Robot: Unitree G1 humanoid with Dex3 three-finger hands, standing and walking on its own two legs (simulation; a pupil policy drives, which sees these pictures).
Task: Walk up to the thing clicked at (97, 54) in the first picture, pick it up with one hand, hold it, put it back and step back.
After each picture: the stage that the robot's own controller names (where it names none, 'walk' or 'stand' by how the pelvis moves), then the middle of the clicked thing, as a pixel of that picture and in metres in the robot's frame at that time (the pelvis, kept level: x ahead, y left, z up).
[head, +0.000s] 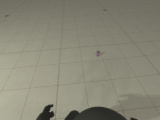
stand; (97, 53) +1.28 -0.13 -0.72
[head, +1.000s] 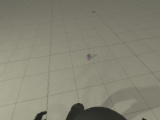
walk; (88, 57) +1.17 +0.14 -0.70
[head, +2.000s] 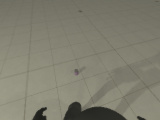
walk; (76, 72) +0.72 +0.25 -0.70
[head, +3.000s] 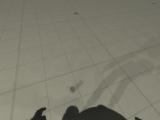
walk; (72, 89) +0.43 +0.20 -0.71
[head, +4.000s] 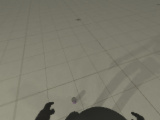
stand; (74, 100) +0.32 +0.21 -0.72
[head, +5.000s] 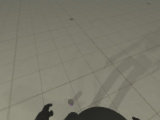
stand; (70, 102) +0.28 +0.23 -0.72
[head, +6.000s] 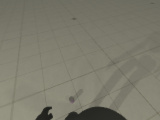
stand; (71, 99) +0.32 +0.23 -0.73
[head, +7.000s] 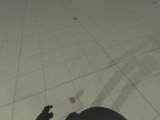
stand; (72, 100) +0.31 +0.23 -0.73
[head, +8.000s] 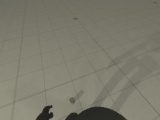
go down; (72, 100) +0.30 +0.23 -0.73
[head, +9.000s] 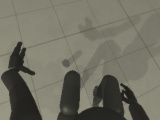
go down; (66, 63) +0.40 +0.22 -0.37
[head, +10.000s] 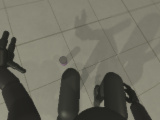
go down; (63, 61) +0.40 +0.24 -0.30
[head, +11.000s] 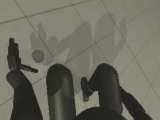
close in; (38, 57) +0.39 +0.27 -0.22
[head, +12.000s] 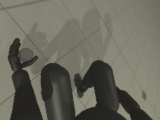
close; (26, 56) +0.39 +0.28 -0.22
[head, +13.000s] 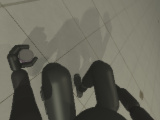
lift; (26, 56) +0.38 +0.28 -0.22
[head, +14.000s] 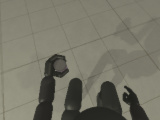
lift; (61, 67) +0.32 +0.21 -0.01
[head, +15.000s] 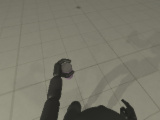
hold; (67, 71) +0.33 +0.18 +0.01
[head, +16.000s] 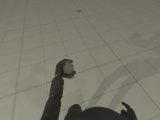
hold; (69, 71) +0.33 +0.17 +0.01
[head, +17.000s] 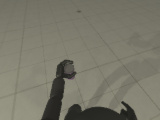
hold; (69, 72) +0.33 +0.17 +0.01
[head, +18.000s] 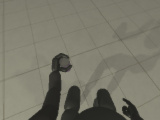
crouch; (65, 65) +0.38 +0.19 -0.05
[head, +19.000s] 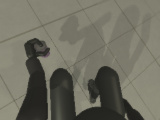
lower; (42, 49) +0.44 +0.28 -0.13
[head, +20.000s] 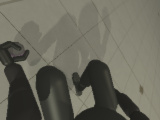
lower; (18, 52) +0.41 +0.30 -0.23
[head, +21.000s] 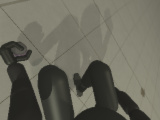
lower; (20, 52) +0.41 +0.30 -0.23
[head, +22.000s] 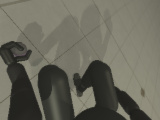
lower; (20, 52) +0.41 +0.30 -0.22
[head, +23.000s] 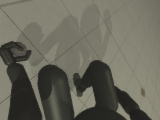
lower; (20, 52) +0.41 +0.30 -0.22
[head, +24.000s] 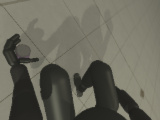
open; (23, 53) +0.40 +0.29 -0.23
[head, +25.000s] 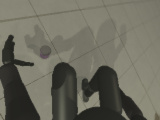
stand; (45, 52) +0.41 +0.27 -0.24
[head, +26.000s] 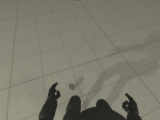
stand; (71, 87) +0.37 +0.20 -0.61
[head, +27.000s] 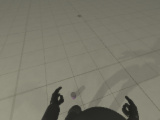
stand; (73, 95) +0.37 +0.20 -0.67
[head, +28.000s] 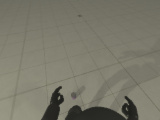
stand; (73, 95) +0.36 +0.20 -0.67
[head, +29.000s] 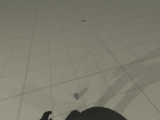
stand; (76, 96) +0.39 +0.19 -0.72
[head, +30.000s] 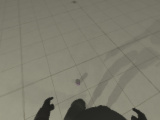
walk; (77, 82) +0.45 +0.18 -0.70
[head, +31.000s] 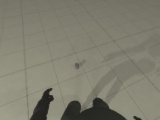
walk; (76, 66) +0.73 +0.18 -0.69
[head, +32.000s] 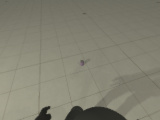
stand; (82, 62) +1.00 +0.23 -0.70
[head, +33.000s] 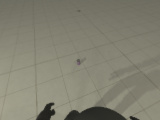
stand; (78, 62) +0.99 +0.24 -0.72
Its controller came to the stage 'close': yes
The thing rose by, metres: 0.72
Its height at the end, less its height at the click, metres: +0.00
